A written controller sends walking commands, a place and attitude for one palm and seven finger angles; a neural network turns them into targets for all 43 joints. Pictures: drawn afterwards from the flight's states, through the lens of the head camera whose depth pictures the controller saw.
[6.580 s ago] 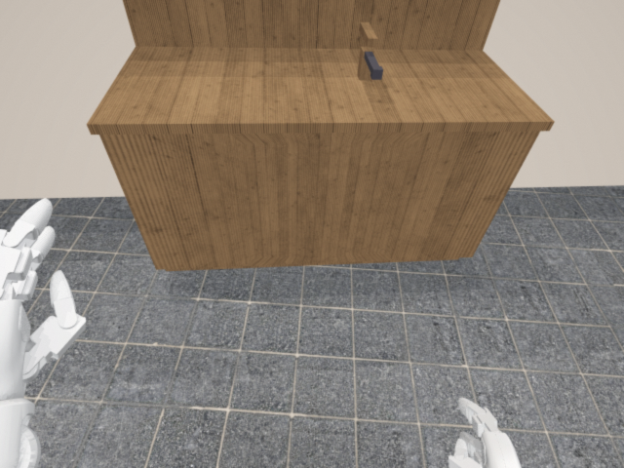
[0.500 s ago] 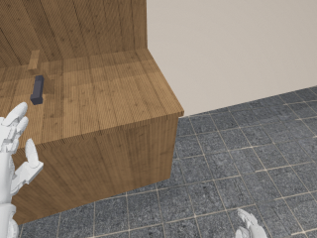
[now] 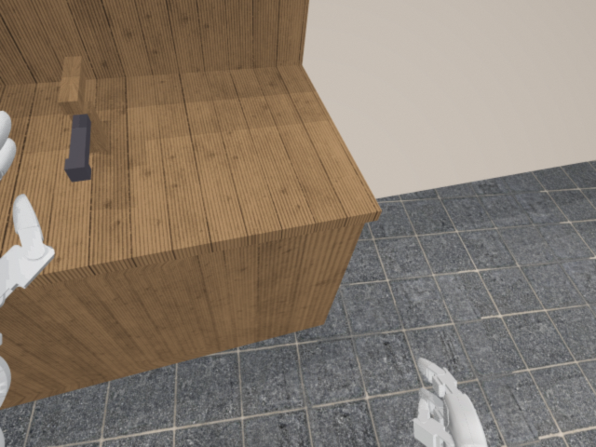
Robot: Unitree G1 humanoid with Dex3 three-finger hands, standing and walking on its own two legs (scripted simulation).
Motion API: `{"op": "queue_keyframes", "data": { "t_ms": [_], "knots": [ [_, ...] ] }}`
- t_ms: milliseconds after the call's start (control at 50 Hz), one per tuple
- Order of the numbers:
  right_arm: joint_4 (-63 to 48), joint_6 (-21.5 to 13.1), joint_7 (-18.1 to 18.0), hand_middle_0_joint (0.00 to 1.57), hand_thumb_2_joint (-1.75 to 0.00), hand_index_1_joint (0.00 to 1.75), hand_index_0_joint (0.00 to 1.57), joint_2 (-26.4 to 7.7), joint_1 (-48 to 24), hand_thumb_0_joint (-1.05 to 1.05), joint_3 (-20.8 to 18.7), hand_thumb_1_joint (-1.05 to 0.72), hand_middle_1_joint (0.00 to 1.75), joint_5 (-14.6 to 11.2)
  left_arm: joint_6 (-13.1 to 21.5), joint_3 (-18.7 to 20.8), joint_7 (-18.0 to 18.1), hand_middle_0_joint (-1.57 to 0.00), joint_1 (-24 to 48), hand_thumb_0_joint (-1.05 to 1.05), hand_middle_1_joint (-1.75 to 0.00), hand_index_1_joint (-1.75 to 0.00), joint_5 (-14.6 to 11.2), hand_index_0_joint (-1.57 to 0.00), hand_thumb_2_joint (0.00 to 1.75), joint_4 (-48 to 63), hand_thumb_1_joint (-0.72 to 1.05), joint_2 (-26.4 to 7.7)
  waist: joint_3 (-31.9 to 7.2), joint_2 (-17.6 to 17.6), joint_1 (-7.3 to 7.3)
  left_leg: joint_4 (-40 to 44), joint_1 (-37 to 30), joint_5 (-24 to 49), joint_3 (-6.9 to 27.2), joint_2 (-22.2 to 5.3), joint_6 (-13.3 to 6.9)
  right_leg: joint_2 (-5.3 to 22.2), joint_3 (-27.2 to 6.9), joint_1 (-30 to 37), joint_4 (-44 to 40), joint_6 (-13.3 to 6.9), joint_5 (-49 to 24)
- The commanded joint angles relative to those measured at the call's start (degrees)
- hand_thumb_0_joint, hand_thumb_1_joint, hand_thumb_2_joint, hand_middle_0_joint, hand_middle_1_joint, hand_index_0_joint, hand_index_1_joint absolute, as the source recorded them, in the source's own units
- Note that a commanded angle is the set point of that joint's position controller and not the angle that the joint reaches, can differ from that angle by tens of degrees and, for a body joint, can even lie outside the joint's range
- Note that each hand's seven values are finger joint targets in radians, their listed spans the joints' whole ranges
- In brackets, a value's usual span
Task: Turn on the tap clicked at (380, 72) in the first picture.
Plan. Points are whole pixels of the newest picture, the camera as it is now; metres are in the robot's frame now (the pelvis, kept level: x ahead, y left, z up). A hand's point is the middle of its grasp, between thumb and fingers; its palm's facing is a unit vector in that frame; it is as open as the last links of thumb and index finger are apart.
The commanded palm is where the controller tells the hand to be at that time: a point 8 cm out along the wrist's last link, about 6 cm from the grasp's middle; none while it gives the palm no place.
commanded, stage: shuffle to correct the standing spot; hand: left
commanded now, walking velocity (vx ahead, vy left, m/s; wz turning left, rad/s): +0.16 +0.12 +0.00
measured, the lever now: (78, 169) +0.46 +0.41 +0.03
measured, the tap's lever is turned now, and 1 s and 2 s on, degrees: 0 0 0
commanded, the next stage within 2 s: come to a stop and stand still in 0.92 s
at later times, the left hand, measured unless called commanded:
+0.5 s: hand (81, 248) +0.25 +0.24 +0.18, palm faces +0.41 -0.83 -0.38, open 7.4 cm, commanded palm +0.19 +0.29 +0.18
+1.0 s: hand (46, 222) +0.27 +0.29 +0.17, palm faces +0.45 -0.78 -0.44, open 7.4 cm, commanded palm +0.22 +0.32 +0.18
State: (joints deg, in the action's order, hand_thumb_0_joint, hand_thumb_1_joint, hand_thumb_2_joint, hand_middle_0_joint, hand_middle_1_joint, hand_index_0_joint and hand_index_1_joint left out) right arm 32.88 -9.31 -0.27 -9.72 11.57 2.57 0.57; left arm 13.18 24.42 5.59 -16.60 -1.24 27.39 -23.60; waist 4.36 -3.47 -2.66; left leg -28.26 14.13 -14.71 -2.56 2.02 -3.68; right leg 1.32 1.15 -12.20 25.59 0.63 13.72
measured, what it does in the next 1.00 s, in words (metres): lifts its left foot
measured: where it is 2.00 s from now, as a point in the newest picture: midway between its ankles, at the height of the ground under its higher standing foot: outside the picture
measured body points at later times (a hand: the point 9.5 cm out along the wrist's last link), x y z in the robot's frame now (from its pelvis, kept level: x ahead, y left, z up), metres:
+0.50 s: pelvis +0.04 +0.00 -0.02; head +0.05 +0.02 +0.43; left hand +0.22 +0.29 +0.19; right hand +0.21 -0.23 -0.09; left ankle +0.02 +0.08 -0.72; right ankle +0.00 -0.14 -0.74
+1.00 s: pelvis +0.07 +0.03 +0.00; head +0.09 +0.03 +0.45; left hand +0.24 +0.33 +0.19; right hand +0.23 -0.20 -0.10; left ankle +0.10 +0.19 -0.70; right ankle +0.08 -0.07 -0.74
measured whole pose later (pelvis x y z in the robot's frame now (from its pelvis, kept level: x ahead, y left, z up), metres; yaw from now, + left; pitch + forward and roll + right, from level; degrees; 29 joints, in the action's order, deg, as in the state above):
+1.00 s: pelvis +0.07 +0.03 +0.00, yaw +2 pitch +0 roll +3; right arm 35.6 -4.6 -1.2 -13.1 14.0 -0.8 -0.1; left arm 12.9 22.6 6.7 -26.5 -1.7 25.4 -20.7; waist 2.3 -2.3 -0.9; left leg -44.3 24.1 -17.6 -2.6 -2.7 -0.6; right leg 4.4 4.6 -14.5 31.2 -1.0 16.5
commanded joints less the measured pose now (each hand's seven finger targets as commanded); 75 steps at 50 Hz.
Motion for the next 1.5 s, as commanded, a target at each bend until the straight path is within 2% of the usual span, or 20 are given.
{"op": "queue_keyframes", "data": {
  "t_ms": [0, 120, 320, 400, 440, 500, 540, 620, 700, 720, 760, 800, 840, 880, 980, 1040, 1080, 1160, 1260, 1480],
  "knots": [
    [-8.11, -2.07, 0.90, 0.20, -0.90, 0.30, 0.20, -9.42, -2.21, 0.00, -5.13, -0.90, 0.30, -0.18, 3.00, -1.18, -0.06, -0.20, -6.94, 0.00, -0.30, -0.30, -0.35, -0.20, 0.90, 9.14, 0.90, -2.74, -15.90, 11.16, 1.78, 1.66, -9.57, 28.93, 5.45, -6.74, 4.48, -0.67, 1.50, 1.27, 2.03, -2.62, -10.26],
    [-9.10, 2.39, -0.75, 0.20, -0.90, 0.30, 0.20, -9.26, -3.54, 0.00, -4.89, -0.90, 0.30, -0.82, 1.96, 4.23, 0.60, -0.20, -5.95, 0.00, -0.30, -0.30, -1.44, -0.20, 0.90, 5.46, 0.90, -7.37, -11.64, 3.23, 2.44, 0.98, 0.80, 15.40, 5.32, -5.43, 3.31, 1.50, 0.35, 3.74, 4.17, -3.51, -11.65],
    [-10.29, 0.93, -0.22, 0.20, -0.90, 0.30, 0.20, -9.44, -4.11, 0.00, -4.97, -0.90, 0.30, -1.08, 2.77, 2.72, 1.25, -0.20, -1.10, 0.00, -0.30, -0.30, -1.26, -0.20, 0.90, 15.64, 0.90, -8.14, -14.27, 10.79, 2.19, -5.38, -4.45, 29.96, 5.45, -5.85, 1.90, 1.40, 1.71, 4.64, 8.10, -3.34, -13.71],
    [-9.33, 2.54, -0.18, 0.20, -0.90, 0.30, 0.20, -9.49, -3.84, 0.00, -6.09, -0.90, 0.30, -1.67, 2.89, 4.95, 2.21, -0.20, -5.86, 0.00, -0.30, -0.30, -1.65, -0.20, 0.90, 9.29, 0.90, -8.81, -12.34, -7.84, 1.37, -22.31, 14.57, 6.20, -0.18, 0.23, 3.04, 14.97, -16.16, 15.83, 2.16, -11.58, -26.35],
    [-9.04, 3.46, -0.20, 0.20, -0.90, 0.30, 0.20, -8.99, -4.88, 0.00, -5.52, -0.90, 0.30, -1.80, 3.29, 5.36, 2.65, -0.20, -4.30, 0.00, -0.30, -0.30, -1.71, -0.20, 0.90, 9.09, 0.90, -8.72, -7.45, -6.24, 0.69, -21.93, 20.29, -14.56, 4.43, -3.58, 2.03, 20.03, -20.39, 12.98, 0.52, -12.76, -21.65],
    [-7.49, 4.13, -1.04, 0.20, -0.90, 0.30, 0.20, -8.32, -3.55, 0.00, -5.20, -0.90, 0.30, -1.56, 3.06, 5.44, 2.27, -0.20, -2.33, 0.00, -0.30, -0.30, -1.85, -0.20, 0.90, 11.46, 0.90, -8.45, -6.80, 6.77, 4.33, 1.49, -3.06, -0.12, 2.66, -2.30, 1.42, 8.20, -3.37, -4.95, 13.16, -4.77, -6.43],
    [-9.41, 3.12, -0.86, 0.20, -0.90, 0.30, 0.20, -9.16, -4.17, 0.00, -6.03, -0.90, 0.30, -1.29, 3.51, 3.65, 1.97, -0.20, -0.75, 0.00, -0.30, -0.30, -1.16, -0.20, 0.90, 14.73, 0.90, -7.38, -10.34, 24.23, 4.25, 8.33, -15.51, 18.93, 23.58, -14.01, -5.94, -3.05, 2.82, -21.19, 35.67, -0.27, 17.82],
    [-8.87, 1.50, -0.76, 0.20, -0.90, 0.30, 0.20, -8.82, -4.28, 0.00, -5.54, -0.90, 0.30, -1.08, 2.75, 3.14, 1.47, -0.20, 0.60, 0.00, -0.30, -0.30, -0.94, -0.20, 0.90, 12.42, 0.90, -7.64, -5.48, 11.36, 3.18, 9.90, -2.85, 8.57, 21.45, -15.48, -10.01, 1.00, 0.37, -16.72, 32.06, -0.76, 16.59],
    [-8.93, 0.20, -0.68, 0.20, -0.90, 0.30, 0.20, -9.47, -5.79, 0.00, -4.67, -0.90, 0.30, -1.46, 2.66, 4.42, 2.19, -0.20, -3.58, 0.00, -0.30, -0.30, -0.48, -0.20, 0.90, 12.32, 0.90, -8.88, -9.76, 11.55, 0.84, 2.49, 8.62, -0.82, 6.77, -8.49, -3.77, 0.29, 4.61, 6.82, 5.15, -0.90, 3.62],
    [-9.04, 0.49, -0.77, 0.20, -0.90, 0.30, 0.20, -8.89, -5.52, 0.00, -4.62, -0.90, 0.30, -1.20, 2.70, 4.12, 2.22, -0.20, -5.49, 0.00, -0.30, -0.30, -0.45, -0.20, 0.90, 11.44, 0.90, -8.52, -10.62, 6.63, 0.80, -3.89, 14.78, -7.62, 5.19, -5.51, -2.12, 3.59, -0.88, 13.19, -0.79, -2.13, 4.98],
    [-9.58, 1.67, -0.72, 0.20, -0.90, 0.30, 0.20, -9.12, -5.34, 0.00, -5.73, -0.90, 0.30, -0.49, 2.29, 6.35, 2.01, -0.20, -5.36, 0.00, -0.30, -0.30, -1.22, -0.20, 0.90, 10.64, 0.90, -10.66, -7.58, -10.50, 0.86, -32.85, 25.87, -14.66, 1.88, 0.38, 2.25, 23.98, -34.89, 9.16, -15.09, -11.70, 22.88],
    [-8.04, 2.17, -0.10, 0.20, -0.90, 0.30, 0.20, -10.28, -3.65, 0.00, -6.73, -0.90, 0.30, -0.75, 1.90, 6.00, 1.54, -0.20, -1.95, 0.00, -0.30, -0.30, -1.45, -0.20, 0.90, 11.06, 0.90, -9.73, -4.88, -6.62, 2.45, -41.06, 26.17, -11.12, 6.43, -2.86, 3.91, 23.83, -33.54, 0.76, -16.31, -13.28, 29.16],
    [-6.72, 2.34, -0.32, 0.20, -0.90, 0.30, 0.20, -9.34, -3.02, 0.00, -5.82, -0.90, 0.30, -0.94, 2.30, 5.59, 1.38, -0.20, -6.42, 0.00, -0.30, -0.30, -1.69, -0.20, 0.90, 8.18, 0.90, -8.36, -3.99, -1.27, 2.51, -37.68, 25.43, -7.23, 6.88, -6.01, 3.98, 20.63, -22.90, 1.47, -11.70, -12.69, 11.55],
    [-5.82, 2.53, -0.50, 0.20, -0.90, 0.30, 0.20, -7.84, -2.89, 0.00, -4.77, -0.90, 0.30, -0.70, 2.79, 5.39, 2.00, -0.20, -7.42, 0.00, -0.30, -0.30, -1.13, -0.20, 0.90, 6.49, 0.90, -7.77, -6.98, -1.53, 2.41, -27.90, 20.27, -4.42, 3.40, -6.31, 3.79, 16.76, -11.50, 2.64, -7.55, -10.30, -4.26],
    [-6.44, 0.08, -1.71, 0.20, -0.90, 0.30, 0.20, -6.99, -4.37, 0.00, -5.44, -0.90, 0.30, -0.43, 2.28, 2.08, 2.72, -0.20, -2.56, 0.00, -0.30, -0.30, -0.93, -0.20, 0.90, 9.66, 0.90, -6.54, -10.17, -3.37, 1.40, -1.81, -0.93, 3.52, -7.48, -0.17, 2.89, 10.46, -2.63, 1.41, 0.43, -5.08, -9.43],
    [-7.82, -0.77, -2.36, 0.20, -0.90, 0.30, 0.20, -9.22, -4.20, 0.00, -6.57, -0.90, 0.30, -1.24, 2.78, 1.91, 2.97, -0.20, -0.70, 0.00, -0.30, -0.30, -0.93, -0.20, 0.90, 16.39, 0.90, -7.08, -14.02, 12.07, 1.99, 2.10, -14.98, 19.18, 8.59, -11.01, -2.71, 2.22, 2.71, -9.25, 18.79, 0.10, -4.65],
    [-8.29, -1.24, -1.84, 0.20, -0.90, 0.30, 0.20, -9.60, -4.09, 0.00, -6.88, -0.90, 0.30, -1.58, 2.94, 2.55, 2.91, -0.20, 1.21, 0.00, -0.30, -0.30, -0.56, -0.20, 0.90, 15.92, 0.90, -8.20, -11.34, 13.28, 1.55, 7.35, -11.68, 28.31, 15.45, -16.08, -5.23, -1.77, 1.23, -13.40, 25.96, -0.32, 16.29],
    [-7.50, -1.81, -1.28, 0.20, -0.90, 0.30, 0.20, -7.98, -5.53, 0.00, -5.00, -0.90, 0.30, -1.25, 1.68, 4.56, 3.22, -0.20, -0.35, 0.00, -0.30, -0.30, -0.20, -0.20, 0.90, 15.56, 0.90, -8.90, -9.54, 16.43, 1.41, 2.67, -2.69, 26.17, 7.37, -12.93, -1.81, -0.46, 1.04, 0.46, 4.12, -0.81, 2.10],
    [-8.28, -0.44, -0.57, 0.20, -0.90, 0.30, 0.20, -7.49, -4.61, 0.00, -5.51, -0.90, 0.30, -1.35, -0.13, 3.48, 2.13, -0.20, -9.79, 0.00, -0.30, -0.30, -2.16, -0.20, 0.90, 11.71, 0.90, -5.99, -9.73, -4.36, 2.18, -6.49, -0.37, 6.78, 0.50, -2.23, 5.01, 6.46, -11.42, 1.26, -6.27, -6.31, -17.90],
    [-8.46, 0.89, -3.12, 0.20, -0.90, 0.30, 0.20, -8.03, -6.40, 0.00, -4.37, -0.90, 0.30, -1.41, -2.54, -1.27, 2.26, -0.20, 2.38, 0.00, -0.30, -0.30, -1.58, -0.20, 0.90, 12.64, 0.90, -5.62, -11.44, 7.44, 1.74, 6.70, -6.76, 15.57, 2.07, -5.65, 3.47, -1.15, -1.18, 4.68, -5.29, -0.08, -13.31]
  ]
}}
